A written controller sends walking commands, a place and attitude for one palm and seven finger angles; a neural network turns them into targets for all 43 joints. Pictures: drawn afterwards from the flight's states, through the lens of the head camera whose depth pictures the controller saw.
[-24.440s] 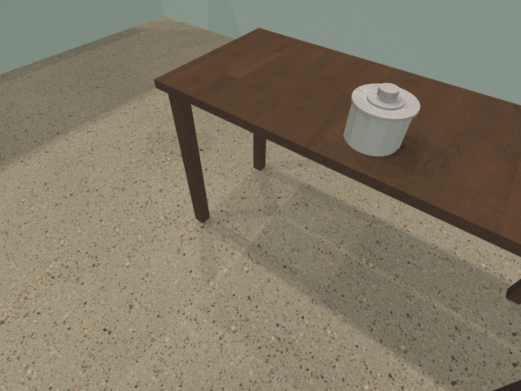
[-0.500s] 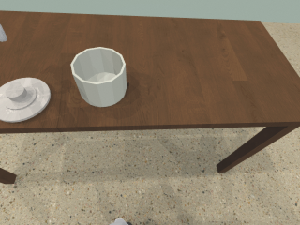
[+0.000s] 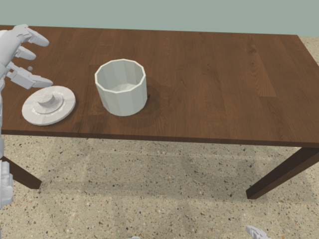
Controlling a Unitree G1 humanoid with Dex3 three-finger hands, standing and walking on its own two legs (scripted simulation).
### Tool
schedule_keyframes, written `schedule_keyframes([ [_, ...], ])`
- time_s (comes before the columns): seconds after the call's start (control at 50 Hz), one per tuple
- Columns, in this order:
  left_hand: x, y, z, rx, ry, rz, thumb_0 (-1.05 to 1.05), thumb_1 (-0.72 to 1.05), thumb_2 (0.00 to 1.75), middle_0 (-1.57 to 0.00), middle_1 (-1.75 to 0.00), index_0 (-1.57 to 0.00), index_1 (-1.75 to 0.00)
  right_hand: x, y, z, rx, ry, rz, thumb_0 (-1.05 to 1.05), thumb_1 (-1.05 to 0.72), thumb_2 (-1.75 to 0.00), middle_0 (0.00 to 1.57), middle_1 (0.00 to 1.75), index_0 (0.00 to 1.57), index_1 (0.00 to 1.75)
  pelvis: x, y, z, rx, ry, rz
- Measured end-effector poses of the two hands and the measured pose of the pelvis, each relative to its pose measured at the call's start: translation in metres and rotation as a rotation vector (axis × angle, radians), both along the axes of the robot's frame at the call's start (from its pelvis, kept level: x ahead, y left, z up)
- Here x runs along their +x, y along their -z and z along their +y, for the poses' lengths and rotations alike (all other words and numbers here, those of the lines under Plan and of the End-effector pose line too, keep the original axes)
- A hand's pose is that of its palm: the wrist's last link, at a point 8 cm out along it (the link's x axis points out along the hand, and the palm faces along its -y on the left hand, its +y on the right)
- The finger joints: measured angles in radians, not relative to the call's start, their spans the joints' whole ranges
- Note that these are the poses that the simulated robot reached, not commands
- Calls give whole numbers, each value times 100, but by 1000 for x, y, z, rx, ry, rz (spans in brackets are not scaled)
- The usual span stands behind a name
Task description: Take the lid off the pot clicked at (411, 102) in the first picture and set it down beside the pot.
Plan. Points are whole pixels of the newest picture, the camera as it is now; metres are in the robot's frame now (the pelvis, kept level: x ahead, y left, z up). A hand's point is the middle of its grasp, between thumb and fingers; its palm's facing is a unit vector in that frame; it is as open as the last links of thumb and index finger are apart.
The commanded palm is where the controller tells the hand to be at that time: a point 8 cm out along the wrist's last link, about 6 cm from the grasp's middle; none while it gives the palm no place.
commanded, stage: draw the hand back to the body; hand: left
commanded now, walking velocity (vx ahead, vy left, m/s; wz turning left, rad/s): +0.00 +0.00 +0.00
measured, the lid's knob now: (45, 98) +0.49 +0.38 +0.02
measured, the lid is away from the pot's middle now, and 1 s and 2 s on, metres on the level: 0.24 0.24 0.24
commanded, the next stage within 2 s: step back with the hand held close in 1.68 s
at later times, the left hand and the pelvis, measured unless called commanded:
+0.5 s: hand (31, 75) +0.39 +0.28 +0.21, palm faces +0.51 -0.82 -0.26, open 9.5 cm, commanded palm +0.33 +0.30 +0.22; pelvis +0.03 -0.04 +0.01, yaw -2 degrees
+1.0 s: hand (27, 118) +0.29 +0.24 +0.20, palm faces +0.48 -0.84 -0.24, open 7.6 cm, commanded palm +0.23 +0.27 +0.21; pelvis +0.01 -0.04 +0.02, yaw -1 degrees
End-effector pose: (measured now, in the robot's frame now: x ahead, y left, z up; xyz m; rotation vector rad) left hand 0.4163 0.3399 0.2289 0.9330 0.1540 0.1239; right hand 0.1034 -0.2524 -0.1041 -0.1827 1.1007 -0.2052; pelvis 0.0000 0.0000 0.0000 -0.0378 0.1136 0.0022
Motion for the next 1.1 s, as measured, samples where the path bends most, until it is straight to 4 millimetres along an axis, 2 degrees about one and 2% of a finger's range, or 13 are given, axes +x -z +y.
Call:
schedule_keyframes([
  [0.04,-5,3,-5,-200,-31,-150,0,2,58,-34,-91,-35,-91,9,-6,2,-9,-35,-37,0,-91,-90,20,30,20,30,1,-2,-4,5,3,-18],
  [0.1,-9,8,-9,-409,-101,-297,0,3,58,-34,-91,-34,-91,18,-15,1,-23,-56,-87,0,-91,-90,20,30,20,30,5,-5,-11,10,8,-38],
  [0.2,-19,7,-19,-544,-165,-443,0,7,60,-33,-87,-33,-87,29,-26,-12,-39,-49,-169,0,-91,-90,20,30,20,30,15,-9,-19,13,21,-69],
  [0.26,-27,4,-23,-557,-183,-482,0,12,61,-32,-84,-32,-84,33,-26,-22,-39,-38,-190,0,-91,-90,20,30,20,30,21,-10,-21,18,31,-81],
  [0.38,-47,12,-23,-564,-241,-481,1,23,66,-30,-76,-30,-76,34,-20,-39,-38,-24,-170,0,-91,-90,20,30,20,30,28,-12,-30,29,37,-95],
  [0.52,-75,14,-29,-542,-248,-506,1,38,71,-28,-66,-28,-66,46,-19,-45,-33,-41,-187,1,-91,-90,20,30,20,30,30,-13,-37,35,31,-110],
  [0.64,-99,17,-40,-542,-232,-523,1,51,76,-26,-57,-26,-57,65,-25,-39,-20,-71,-250,1,-91,-90,20,30,20,30,27,-14,-40,37,28,-128],
  [0.82,-133,14,-53,-543,-192,-556,1,70,83,-23,-43,-24,-43,87,-35,-19,15,-118,-351,1,-91,-90,20,30,20,30,21,-15,-40,37,24,-157],
  [0.94,-155,23,-55,-549,-192,-540,2,81,87,-22,-36,-22,-36,88,-40,-10,23,-140,-372,1,-91,-90,20,30,20,30,16,-16,-39,35,22,-174],
  [1.1,-188,20,-64,-534,-150,-564,2,87,90,-21,-32,-21,-31,83,-41,-4,19,-155,-384,1,-91,-90,20,30,20,30,11,-17,-35,34,19,-197],
])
